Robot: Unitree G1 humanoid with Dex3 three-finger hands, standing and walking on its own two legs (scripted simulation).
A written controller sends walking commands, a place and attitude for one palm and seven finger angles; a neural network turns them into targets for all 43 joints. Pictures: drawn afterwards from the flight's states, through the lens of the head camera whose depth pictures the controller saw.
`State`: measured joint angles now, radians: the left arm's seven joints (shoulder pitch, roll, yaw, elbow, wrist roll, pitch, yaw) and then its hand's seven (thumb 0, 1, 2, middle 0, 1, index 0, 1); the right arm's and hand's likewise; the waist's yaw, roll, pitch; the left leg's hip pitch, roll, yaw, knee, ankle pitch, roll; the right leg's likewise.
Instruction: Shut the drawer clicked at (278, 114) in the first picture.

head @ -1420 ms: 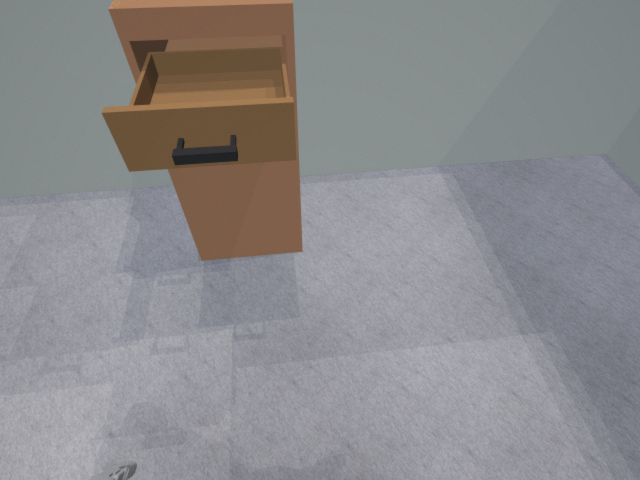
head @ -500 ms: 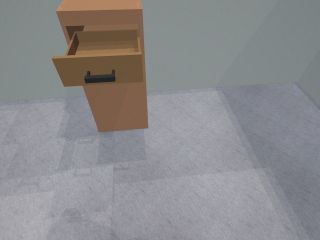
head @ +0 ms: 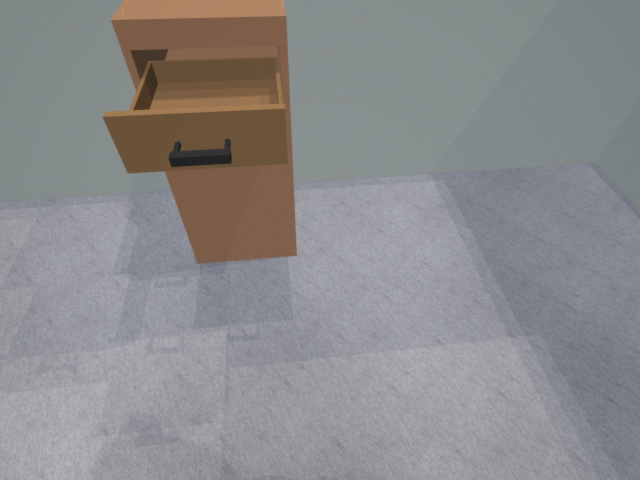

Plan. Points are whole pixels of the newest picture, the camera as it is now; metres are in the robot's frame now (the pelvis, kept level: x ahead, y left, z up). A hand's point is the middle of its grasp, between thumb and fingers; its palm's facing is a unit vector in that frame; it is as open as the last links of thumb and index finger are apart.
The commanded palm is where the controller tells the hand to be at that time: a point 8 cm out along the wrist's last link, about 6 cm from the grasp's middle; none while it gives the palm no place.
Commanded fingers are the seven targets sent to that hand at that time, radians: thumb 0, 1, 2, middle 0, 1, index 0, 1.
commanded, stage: look at it before walking up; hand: left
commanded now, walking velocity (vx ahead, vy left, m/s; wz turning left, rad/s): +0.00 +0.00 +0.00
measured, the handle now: (201, 151) +0.71 +0.29 -0.01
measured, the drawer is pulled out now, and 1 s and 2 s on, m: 0.30 0.30 0.30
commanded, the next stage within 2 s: turn to face it in 0.12 s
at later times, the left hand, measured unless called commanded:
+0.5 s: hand out of the picture +0.06 +0.23 -0.17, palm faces +0.03 -0.95 -0.30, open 7.3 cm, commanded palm none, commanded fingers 0.00 0.90 0.90 -0.20 -0.30 -0.20 -0.30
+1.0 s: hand out of the picture -0.03 +0.20 -0.19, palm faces +0.18 -0.96 -0.20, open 7.3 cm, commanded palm none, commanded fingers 0.00 0.90 0.90 -0.20 -0.30 -0.20 -0.30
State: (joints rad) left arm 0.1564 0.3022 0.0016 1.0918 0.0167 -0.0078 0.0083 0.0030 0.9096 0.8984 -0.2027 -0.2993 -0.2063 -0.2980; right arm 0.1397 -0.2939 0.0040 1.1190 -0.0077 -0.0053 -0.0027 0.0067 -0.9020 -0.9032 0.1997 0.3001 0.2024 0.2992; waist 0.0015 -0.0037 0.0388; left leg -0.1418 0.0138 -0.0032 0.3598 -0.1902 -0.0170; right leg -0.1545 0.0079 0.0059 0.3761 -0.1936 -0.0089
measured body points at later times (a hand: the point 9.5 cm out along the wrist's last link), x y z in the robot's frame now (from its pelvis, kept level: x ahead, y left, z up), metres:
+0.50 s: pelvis +0.00 +0.00 +0.00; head +0.02 +0.00 +0.45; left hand +0.06 +0.28 -0.15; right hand +0.08 -0.27 -0.15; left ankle +0.00 +0.13 -0.75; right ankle +0.01 -0.11 -0.75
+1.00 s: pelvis +0.01 +0.01 -0.01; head +0.01 +0.03 +0.44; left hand -0.04 +0.26 -0.18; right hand +0.05 -0.22 -0.16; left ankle +0.00 +0.13 -0.74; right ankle +0.00 -0.11 -0.74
